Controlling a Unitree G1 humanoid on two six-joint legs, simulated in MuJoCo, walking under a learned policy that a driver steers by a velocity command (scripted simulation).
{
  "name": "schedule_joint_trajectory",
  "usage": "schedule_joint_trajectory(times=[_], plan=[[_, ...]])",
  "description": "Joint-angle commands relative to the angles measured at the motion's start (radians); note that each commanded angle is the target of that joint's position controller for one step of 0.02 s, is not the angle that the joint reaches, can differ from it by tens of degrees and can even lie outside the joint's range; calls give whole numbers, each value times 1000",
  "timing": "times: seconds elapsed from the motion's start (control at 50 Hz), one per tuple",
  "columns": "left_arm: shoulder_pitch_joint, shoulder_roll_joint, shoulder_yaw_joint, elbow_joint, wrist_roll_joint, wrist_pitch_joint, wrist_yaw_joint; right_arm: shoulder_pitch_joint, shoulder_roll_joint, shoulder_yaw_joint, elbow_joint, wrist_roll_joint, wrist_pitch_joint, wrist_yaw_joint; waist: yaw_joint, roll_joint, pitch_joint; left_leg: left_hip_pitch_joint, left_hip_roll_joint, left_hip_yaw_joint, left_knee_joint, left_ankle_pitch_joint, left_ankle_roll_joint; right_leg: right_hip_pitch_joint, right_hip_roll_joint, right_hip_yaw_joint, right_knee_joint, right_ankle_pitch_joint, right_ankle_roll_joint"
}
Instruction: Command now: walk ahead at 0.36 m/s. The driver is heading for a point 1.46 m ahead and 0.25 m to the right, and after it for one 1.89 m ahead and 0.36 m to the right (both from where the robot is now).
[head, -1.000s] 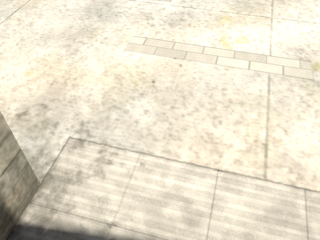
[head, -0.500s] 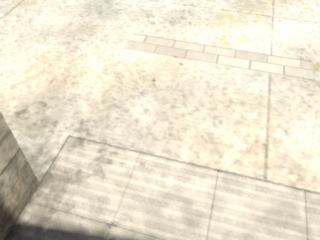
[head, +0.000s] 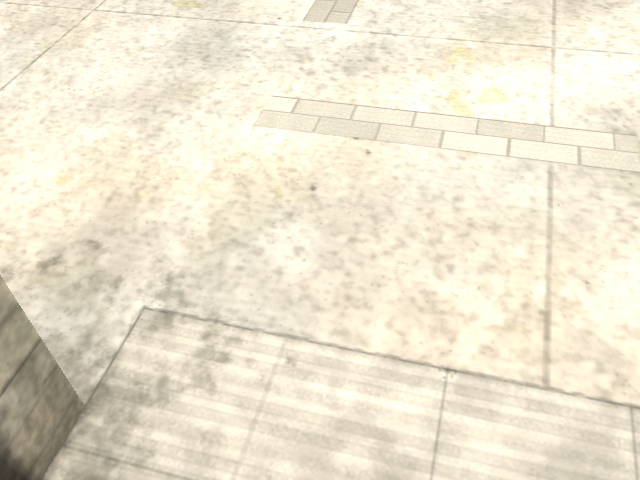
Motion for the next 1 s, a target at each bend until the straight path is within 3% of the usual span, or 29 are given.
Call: schedule_joint_trajectory(times=[0.02,0.04,0.08,0.12,0.2,0.24,0.3,0.32,0.34,0.36,0.38,0.4,0.42,0.44,0.46,0.48,0.5,0.54,0.56,0.6,0.66,0.74,0.84,0.9,0.92,0.94,0.96,0.98,1.0], plan=[[220,197,46,7,0,-9,-2,-199,-42,8,-158,14,-60,6,77,-284,216,-658,32,-26,483,-107,17,213,-402,753,-457,-518,-261],[146,162,35,-11,-4,-17,1,-195,-59,8,-159,8,-71,12,45,-205,257,-691,83,-26,554,-21,20,188,-371,650,-443,-432,-237],[87,116,16,-29,0,-14,-11,-172,-79,-1,-142,-7,-84,19,15,-92,200,-660,119,-7,532,133,11,203,-284,461,-443,-162,-179],[151,67,0,0,-1,0,-15,-203,-51,2,-147,-14,-82,29,35,-106,171,-634,126,42,479,208,-12,222,-218,297,-435,51,-143],[183,111,-2,-13,6,15,3,-374,9,29,-208,-4,-67,40,73,-118,206,-516,99,100,169,362,-60,117,-174,155,-442,254,-137],[197,160,7,-17,-2,14,7,-434,2,31,-235,-1,-62,50,81,-131,210,-404,72,126,44,401,-51,78,-193,135,-472,296,-143],[191,179,12,-16,-19,15,7,-465,-46,20,-263,7,-60,58,58,-158,219,-360,60,102,-69,403,-8,177,-236,119,-452,396,-132],[182,196,19,-16,-25,23,8,-450,-70,12,-268,4,-65,59,38,-167,198,-328,44,101,-102,389,9,228,-240,107,-412,534,-118],[171,219,25,-14,-18,29,13,-420,-95,-1,-271,-5,-72,55,1,-193,160,-263,21,110,-109,369,33,261,-247,95,-343,759,-102],[168,234,32,-14,-15,39,15,-334,-129,-18,-257,-7,-73,47,-47,-208,78,-144,-8,125,-109,351,54,287,-242,72,-225,954,-87],[148,230,30,-20,-7,48,15,-158,-170,-41,-209,-3,-68,36,-139,-204,-36,82,-32,139,-115,351,78,235,-203,32,-25,1035,-61],[105,215,21,-55,5,50,16,42,-233,-60,-154,-10,-55,20,-217,-149,-164,413,107,-8,-86,292,107,-1,-157,20,258,790,-23],[247,29,-28,-78,9,30,5,141,-327,-74,-121,-34,-56,21,-133,200,-349,733,391,-516,-224,45,269,-355,50,34,675,72,39],[247,68,-17,-47,-17,-5,-7,118,-223,-45,-113,-45,-55,23,-135,234,-385,665,417,-789,-423,-58,279,-462,65,189,885,-157,21],[130,151,7,-87,-46,-25,-15,5,-159,-21,-117,-39,-56,26,-95,143,-174,493,388,-633,-429,-91,219,-556,-6,162,934,-91,-1],[29,169,10,-113,-43,-30,-12,-92,-124,-9,-130,-31,-59,29,-66,18,-81,315,353,-462,-436,8,186,-535,-66,122,896,11,-12],[-9,182,23,-122,-28,-22,-5,-146,-108,-3,-128,-31,-68,40,-32,-35,-16,183,301,-335,-464,119,175,-502,-107,96,832,80,-9],[35,143,26,-112,-14,10,-5,-172,-84,2,-105,-43,-84,53,24,21,5,56,237,-208,-515,198,167,-411,-154,102,767,134,-13],[47,125,25,-108,-13,23,-4,-153,-82,2,-86,-39,-90,56,33,28,20,24,226,-170,-531,235,179,-412,-158,93,761,138,-10],[-4,134,31,-133,-6,38,-3,-123,-105,-1,-53,-37,-96,53,40,21,68,-13,219,-113,-557,299,194,-476,-171,83,711,189,6],[-148,150,35,-182,7,36,-7,-65,-138,-3,-25,-41,-87,33,9,-1,103,9,211,-68,-567,376,196,-570,-175,69,524,345,38],[-312,133,26,-223,-2,18,-17,1,-165,2,-7,-30,-79,17,-54,-6,104,57,180,-4,-565,408,153,-503,-124,15,217,517,42],[-453,135,17,-286,-13,7,-48,82,-189,-2,35,-21,-53,8,-101,-8,133,281,255,-26,-487,414,145,-560,-95,23,46,444,22],[-422,165,26,-296,-15,-3,-64,70,-198,-8,40,-21,-35,6,-64,23,97,346,276,-29,-383,604,119,-452,-54,-5,-11,306,-23],[-350,192,39,-281,-13,-6,-63,52,-209,-10,38,-21,-33,6,-21,45,48,343,263,-18,-303,784,106,-330,-18,-35,-20,285,-43],[-188,239,64,-234,-12,-6,-57,30,-200,-5,31,-26,-28,7,61,42,-48,300,210,24,-118,908,81,-111,12,-56,-34,300,-77],[20,319,87,-192,0,-4,-45,27,-167,13,2,-42,-32,7,131,-33,-214,85,152,66,190,694,47,240,-149,118,16,367,-145],[95,400,106,-166,5,1,-47,175,-21,56,0,-42,-57,23,65,-317,-370,-344,-42,62,573,30,-24,626,-393,616,-78,185,-319],[104,293,80,-170,-1,5,-43,134,-116,35,23,-18,-84,29,101,-265,-402,-459,-25,-87,706,-160,-15,641,-400,762,-188,110,-311]])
